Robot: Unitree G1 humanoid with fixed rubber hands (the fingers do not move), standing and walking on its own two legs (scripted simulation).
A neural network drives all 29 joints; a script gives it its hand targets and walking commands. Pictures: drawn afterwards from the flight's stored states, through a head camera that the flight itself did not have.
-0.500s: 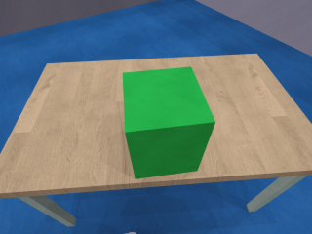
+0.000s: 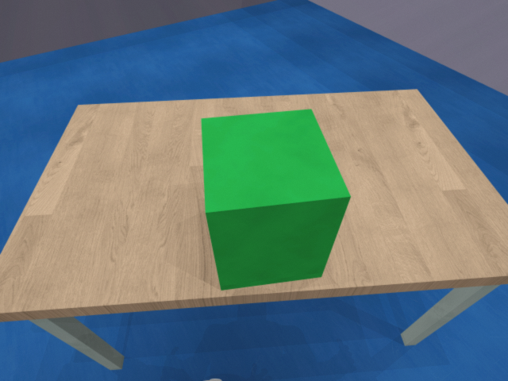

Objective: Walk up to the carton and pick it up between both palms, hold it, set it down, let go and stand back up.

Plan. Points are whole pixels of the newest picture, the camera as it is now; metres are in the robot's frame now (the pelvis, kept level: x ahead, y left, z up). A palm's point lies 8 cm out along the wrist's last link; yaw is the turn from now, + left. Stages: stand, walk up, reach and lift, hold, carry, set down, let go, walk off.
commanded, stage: walk up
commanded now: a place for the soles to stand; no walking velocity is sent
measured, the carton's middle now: (264, 202) +0.44 +0.01 +0.02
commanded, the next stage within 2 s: stand in 0.14 s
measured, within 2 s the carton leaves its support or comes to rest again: neither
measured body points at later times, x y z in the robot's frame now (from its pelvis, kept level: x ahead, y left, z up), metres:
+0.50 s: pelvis +0.00 +0.00 +0.00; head +0.03 +0.01 +0.44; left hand +0.11 +0.31 -0.12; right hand +0.12 -0.31 -0.10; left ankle +0.05 +0.13 -0.71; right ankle +0.00 -0.11 -0.71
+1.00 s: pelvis +0.00 +0.00 +0.01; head +0.03 +0.01 +0.46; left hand +0.19 +0.25 -0.07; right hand +0.15 -0.28 -0.07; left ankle +0.05 +0.13 -0.71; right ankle +0.00 -0.11 -0.71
